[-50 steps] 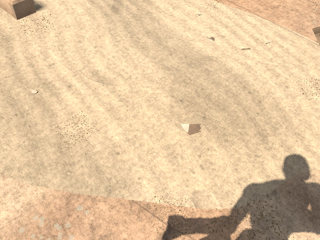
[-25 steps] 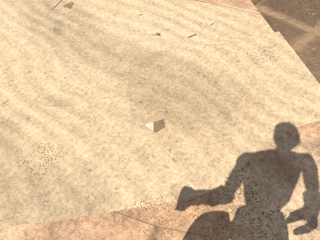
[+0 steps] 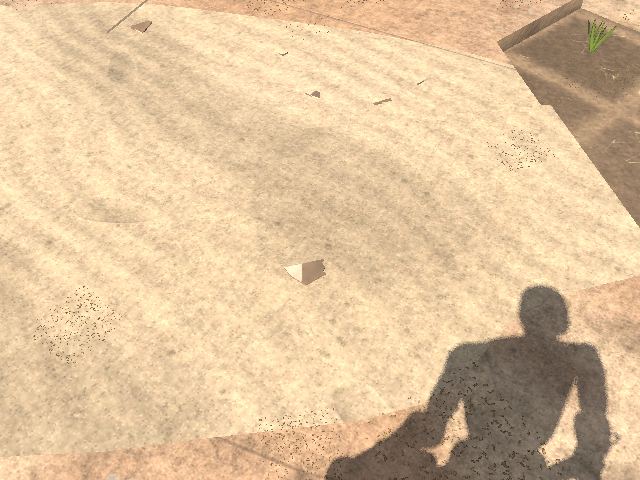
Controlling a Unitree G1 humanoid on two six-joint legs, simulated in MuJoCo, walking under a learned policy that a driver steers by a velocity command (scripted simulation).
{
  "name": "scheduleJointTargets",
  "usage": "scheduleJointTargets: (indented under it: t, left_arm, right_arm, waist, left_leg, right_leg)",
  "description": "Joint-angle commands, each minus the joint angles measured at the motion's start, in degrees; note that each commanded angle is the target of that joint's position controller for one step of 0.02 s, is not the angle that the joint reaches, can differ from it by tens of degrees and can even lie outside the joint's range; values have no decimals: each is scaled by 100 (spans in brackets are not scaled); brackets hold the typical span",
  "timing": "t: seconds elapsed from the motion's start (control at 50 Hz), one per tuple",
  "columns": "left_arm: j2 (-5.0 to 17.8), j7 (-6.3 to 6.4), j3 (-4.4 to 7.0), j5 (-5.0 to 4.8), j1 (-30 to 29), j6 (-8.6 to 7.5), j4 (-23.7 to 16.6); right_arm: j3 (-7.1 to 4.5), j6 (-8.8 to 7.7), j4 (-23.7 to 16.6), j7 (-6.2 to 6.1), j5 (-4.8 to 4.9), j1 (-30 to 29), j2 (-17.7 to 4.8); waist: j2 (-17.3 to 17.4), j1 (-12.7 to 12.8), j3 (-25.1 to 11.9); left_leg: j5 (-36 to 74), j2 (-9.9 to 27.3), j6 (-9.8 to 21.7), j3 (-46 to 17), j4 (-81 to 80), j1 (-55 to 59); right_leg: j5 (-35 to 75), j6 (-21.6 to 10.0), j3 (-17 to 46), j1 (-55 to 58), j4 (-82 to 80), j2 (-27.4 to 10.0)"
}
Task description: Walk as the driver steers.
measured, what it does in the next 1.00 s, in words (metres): walks ahead: left foot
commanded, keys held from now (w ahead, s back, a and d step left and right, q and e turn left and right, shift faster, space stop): no key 0.16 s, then w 0.84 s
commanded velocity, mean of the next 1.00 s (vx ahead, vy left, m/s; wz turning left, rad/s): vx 0.30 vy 0.00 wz -0.01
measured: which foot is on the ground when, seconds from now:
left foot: down 0.00-0.46, up 0.48-0.90, down 0.92-1.00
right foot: down 0.00-0.94, up 0.96-1.00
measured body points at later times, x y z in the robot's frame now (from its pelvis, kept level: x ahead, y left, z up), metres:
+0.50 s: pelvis +0.06 -0.03 -0.01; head +0.06 -0.04 +0.44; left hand +0.09 +0.23 -0.15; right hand +0.02 -0.28 -0.17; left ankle -0.01 +0.10 -0.73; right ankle +0.05 -0.11 -0.75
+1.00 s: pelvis +0.31 -0.01 -0.02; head +0.34 -0.01 +0.42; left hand +0.25 +0.22 -0.18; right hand +0.45 -0.26 -0.15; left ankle +0.40 +0.04 -0.75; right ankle +0.12 -0.12 -0.65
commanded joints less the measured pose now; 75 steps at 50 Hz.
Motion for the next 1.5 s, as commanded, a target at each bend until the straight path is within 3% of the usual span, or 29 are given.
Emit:
scheduleJointTargets:
  t: [0.02,0.16,0.22,0.28,0.32,0.38,0.44,0.46,0.48,0.5,0.52,0.56,0.62,0.8,0.86,0.9,0.92,0.94,0.96,0.98,1.0,1.06,1.14,1.34,1.4,1.44,1.46,1.48,1.5]
  left_arm:
    - [481,32,69,-5,70,-54,11]
    - [406,61,11,-10,185,-47,403]
    - [499,50,63,22,276,-3,455]
    - [184,-49,22,128,-54,-35,236]
    - [188,-108,27,170,-235,-152,95]
    - [227,-206,75,96,-141,-310,5]
    - [51,-173,109,33,806,-380,361]
    - [200,-126,166,59,1299,-406,511]
    - [673,-62,277,131,1980,-457,594]
    - [1055,-73,376,85,2379,-422,737]
    - [797,-73,320,93,1860,-406,617]
    - [515,-115,246,51,1109,-510,323]
    - [269,-84,151,30,1300,-633,412]
    - [301,-16,66,45,1834,-649,644]
    - [455,6,104,42,1608,-668,638]
    - [581,10,153,36,1404,-621,599]
    - [491,-20,127,14,1401,-616,513]
    - [-169,-90,19,-93,1892,-597,370]
    - [193,-118,153,-47,1933,-574,423]
    - [348,-116,210,21,1359,-559,241]
    - [318,-144,209,59,933,-590,129]
    - [-21,-219,195,172,966,-426,149]
    - [-2,-274,215,181,292,-270,-150]
    - [-9,-305,138,62,-1771,-327,-899]
    - [95,-280,184,61,-1694,-398,-970]
    - [267,-204,292,69,-698,-465,-674]
    - [421,-147,381,126,291,-524,-353]
    - [908,-76,523,278,1327,-558,-159]
    - [1324,-110,637,287,1476,-508,-119]
  right_arm:
    - [-106,-52,7,-26,0,161,-604]
    - [-33,-54,375,-43,1,265,-479]
    - [-132,12,466,-30,-21,450,-701]
    - [-231,54,598,-3,-31,974,-827]
    - [-291,-9,646,3,-64,1063,-830]
    - [-347,-140,571,42,-58,785,-881]
    - [-371,-163,456,69,3,382,-782]
    - [-336,-200,376,76,-29,298,-631]
    - [-205,-258,181,130,-4,139,-167]
    - [-238,-287,-8,161,-100,-19,-302]
    - [-297,-303,-37,211,-196,-146,-562]
    - [-256,-377,96,324,-131,28,-343]
    - [-285,-323,117,384,-174,-36,-363]
    - [-114,-236,-678,346,-49,-1810,-135]
    - [-205,-281,-604,247,-49,-1239,-373]
    - [-359,-368,-96,154,-48,340,-613]
    - [-474,-403,130,89,-159,1202,-914]
    - [-597,-405,148,83,-293,1621,-1451]
    - [-605,-342,157,172,-88,1298,-1376]
    - [-528,-343,40,184,17,550,-1053]
    - [-423,-396,-41,214,36,149,-625]
    - [-264,-551,165,166,-27,203,-183]
    - [-286,-643,354,142,-19,773,-452]
    - [-213,-597,604,65,-53,1841,-445]
    - [-240,-570,634,11,-108,1744,-540]
    - [-272,-552,624,4,-114,1575,-651]
    - [-265,-539,589,17,-71,1460,-645]
    - [-200,-558,379,41,-5,1418,-453]
    - [-132,-542,348,114,218,2161,82]
  waist:
    - [15,-44,59]
    - [44,-23,103]
    - [237,-65,144]
    - [798,-283,728]
    - [795,-289,767]
    - [670,-63,581]
    - [481,402,522]
    - [87,568,431]
    - [-1225,805,149]
    - [-1528,784,324]
    - [-717,455,729]
    - [-309,62,752]
    - [-340,-18,462]
    - [-595,225,665]
    - [-604,-146,302]
    - [-498,-815,-513]
    - [-252,-1101,-1011]
    - [913,-768,-1644]
    - [814,-660,-1762]
    - [477,-348,-726]
    - [122,-272,-171]
    - [114,176,112]
    - [209,173,287]
    - [366,-415,454]
    - [409,-241,396]
    - [468,201,-110]
    - [336,627,-609]
    - [-156,945,-1350]
    - [-1442,560,-1983]
  left_leg:
    - [538,652,186,-652,-450,-88]
    - [508,617,193,-648,-487,-153]
    - [-1937,462,422,-782,-500,-340]
    - [-3607,1249,991,-2077,-1234,-323]
    - [-3224,1831,1299,-2673,-1652,-326]
    - [-2412,1612,1172,-2092,-1523,-360]
    - [-2132,924,858,-1135,-726,-1624]
    - [-2024,670,728,-825,-4,-2258]
    - [-1755,12,451,1,1859,-3040]
    - [-1971,-231,455,212,3088,-3756]
    - [-1472,187,525,-152,3768,-3851]
    - [-486,483,449,-221,3865,-3575]
    - [86,513,224,74,3780,-3408]
    - [833,138,210,736,1528,-2735]
    - [623,-152,562,779,1168,-1742]
    - [701,-337,789,727,664,-109]
    - [167,377,983,-22,560,1227]
    - [-645,2105,1577,-2672,230,2550]
    - [-1180,2390,1962,-4310,-731,2411]
    - [-1703,2201,1748,-3403,-913,1528]
    - [-1293,1959,1584,-2675,-1156,642]
    - [299,1365,1193,-1366,-1381,-482]
    - [1012,1165,1181,-771,-1583,-430]
    - [2757,1154,976,-283,-1296,1055]
    - [3900,1333,951,-220,-793,1496]
    - [5239,1264,813,-87,362,1484]
    - [4846,1070,700,95,1471,977]
    - [2868,789,596,286,3167,-259]
    - [-1681,-358,357,400,5262,-2331]
  right_leg:
    - [529,-84,633,-129,-367,-651]
    - [528,-78,603,-103,-359,-684]
    - [-1571,-248,357,-502,86,-319]
    - [-1883,-271,-99,-1705,1228,-44]
    - [-1264,-208,-304,-1927,2048,-307]
    - [-1439,-235,-326,-1664,1853,-422]
    - [-585,-253,-776,447,415,6]
    - [-815,-284,-336,1266,86,-232]
    - [-2453,-564,1842,1880,-1008,-1639]
    - [-3451,-1021,3449,1666,-1608,-2512]
    - [-3406,-1122,3259,1122,-1527,-2484]
    - [-2038,-898,2199,724,-1583,-1943]
    - [257,-770,1112,942,-1469,-1520]
    - [3077,-785,158,820,-1295,-1332]
    - [5043,-668,-21,1165,-492,-1473]
    - [5419,-524,-191,1080,1355,-1346]
    - [3869,-476,-279,101,2773,-1129]
    - [-312,-282,-548,-1685,5002,-234]
    - [-1665,-353,125,-2522,5944,118]
    - [-1093,-416,188,-2925,5922,-339]
    - [-648,-417,132,-2813,5585,-552]
    - [-394,-270,97,-2009,4788,-863]
    - [107,-72,-179,-2562,4087,-984]
    - [1111,-51,-683,-2914,1490,-651]
    - [501,-291,-718,-2545,1115,-465]
    - [156,-521,-838,-1291,801,-103]
    - [459,-689,-761,-7,473,-149]
    - [47,-1005,592,1530,481,-1404]
    - [-97,-1925,3457,2890,-151,-2920]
